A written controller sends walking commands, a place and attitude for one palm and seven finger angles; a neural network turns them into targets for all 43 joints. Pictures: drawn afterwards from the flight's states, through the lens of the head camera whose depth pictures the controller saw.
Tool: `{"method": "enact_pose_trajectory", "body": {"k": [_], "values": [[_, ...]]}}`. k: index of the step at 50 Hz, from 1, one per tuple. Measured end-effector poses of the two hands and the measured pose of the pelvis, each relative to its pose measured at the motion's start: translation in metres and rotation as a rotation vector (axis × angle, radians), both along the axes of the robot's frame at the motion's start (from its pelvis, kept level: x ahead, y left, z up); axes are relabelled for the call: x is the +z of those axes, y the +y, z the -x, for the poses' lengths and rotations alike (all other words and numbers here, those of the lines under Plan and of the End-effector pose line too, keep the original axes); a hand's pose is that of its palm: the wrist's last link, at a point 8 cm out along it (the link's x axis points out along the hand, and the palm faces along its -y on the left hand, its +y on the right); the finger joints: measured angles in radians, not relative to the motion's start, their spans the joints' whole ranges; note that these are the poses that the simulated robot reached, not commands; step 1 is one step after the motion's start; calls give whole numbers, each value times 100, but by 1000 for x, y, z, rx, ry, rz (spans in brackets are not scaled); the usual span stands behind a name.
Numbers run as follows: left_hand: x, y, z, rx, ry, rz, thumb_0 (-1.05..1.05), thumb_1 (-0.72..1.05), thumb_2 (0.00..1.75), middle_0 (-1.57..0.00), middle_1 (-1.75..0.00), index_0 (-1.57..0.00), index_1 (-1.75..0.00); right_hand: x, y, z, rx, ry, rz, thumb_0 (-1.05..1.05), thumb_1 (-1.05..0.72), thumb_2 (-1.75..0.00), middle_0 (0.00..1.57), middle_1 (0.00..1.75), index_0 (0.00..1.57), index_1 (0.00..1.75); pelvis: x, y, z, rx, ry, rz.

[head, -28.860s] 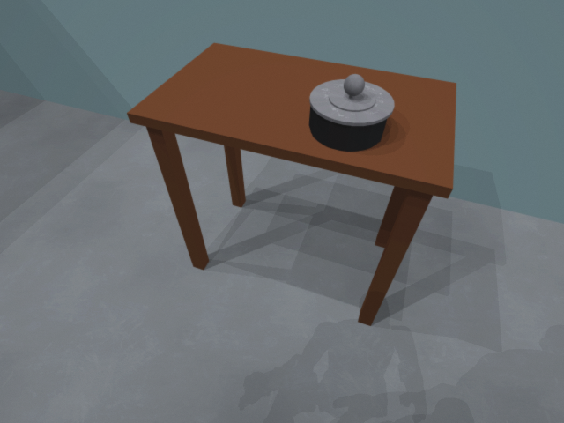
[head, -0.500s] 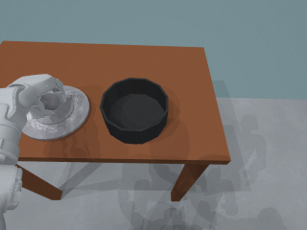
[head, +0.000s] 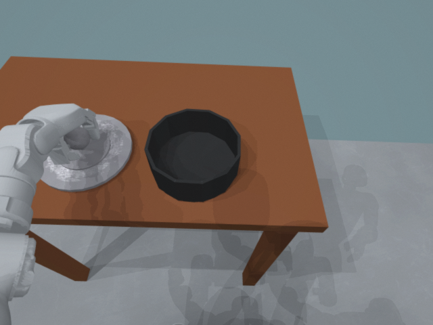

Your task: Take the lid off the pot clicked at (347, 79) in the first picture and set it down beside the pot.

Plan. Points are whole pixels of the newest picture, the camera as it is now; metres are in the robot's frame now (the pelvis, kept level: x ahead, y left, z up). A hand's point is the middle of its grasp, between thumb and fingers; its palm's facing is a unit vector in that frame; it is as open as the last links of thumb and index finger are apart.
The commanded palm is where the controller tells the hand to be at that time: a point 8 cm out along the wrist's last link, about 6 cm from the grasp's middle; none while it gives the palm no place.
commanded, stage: open the fingers wide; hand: left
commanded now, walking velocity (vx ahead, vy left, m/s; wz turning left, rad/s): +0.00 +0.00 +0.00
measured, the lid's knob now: (77, 138) +0.46 +0.28 +0.05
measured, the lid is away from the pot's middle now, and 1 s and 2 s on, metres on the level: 0.24 0.24 0.24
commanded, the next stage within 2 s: raise the empty hand in 0.54 s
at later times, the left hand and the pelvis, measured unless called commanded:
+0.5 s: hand (70, 140) +0.44 +0.27 +0.08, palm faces -0.41 -0.07 -0.91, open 10.9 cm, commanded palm +0.44 +0.27 +0.13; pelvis +0.00 -0.01 +0.00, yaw +0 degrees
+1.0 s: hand (59, 126) +0.44 +0.28 +0.11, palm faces -0.37 -0.06 -0.93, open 11.0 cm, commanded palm +0.44 +0.28 +0.18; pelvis +0.00 +0.00 +0.00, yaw +0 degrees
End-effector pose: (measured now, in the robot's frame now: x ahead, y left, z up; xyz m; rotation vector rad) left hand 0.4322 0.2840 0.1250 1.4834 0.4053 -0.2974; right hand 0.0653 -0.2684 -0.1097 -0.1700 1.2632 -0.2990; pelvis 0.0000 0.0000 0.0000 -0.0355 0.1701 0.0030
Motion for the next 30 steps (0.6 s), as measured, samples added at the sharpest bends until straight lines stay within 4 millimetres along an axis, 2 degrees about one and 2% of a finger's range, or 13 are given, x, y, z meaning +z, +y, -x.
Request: {"method": "enact_pose_trajectory", "body": {"k": [17,30], "values": [[8,-6,-8,15,-20,-10,0,1,77,-47,-82,-44,-81,-2,-5,8,-20,20,-5,1,-91,-90,20,30,20,30,0,-4,-2,-7,3,-4],[8,-7,-2,14,-26,0,0,-5,77,-41,-77,-41,-77,-2,-7,-2,-8,0,-13,1,-91,-90,20,30,20,30,0,-6,-3,-8,-3,-5]]}}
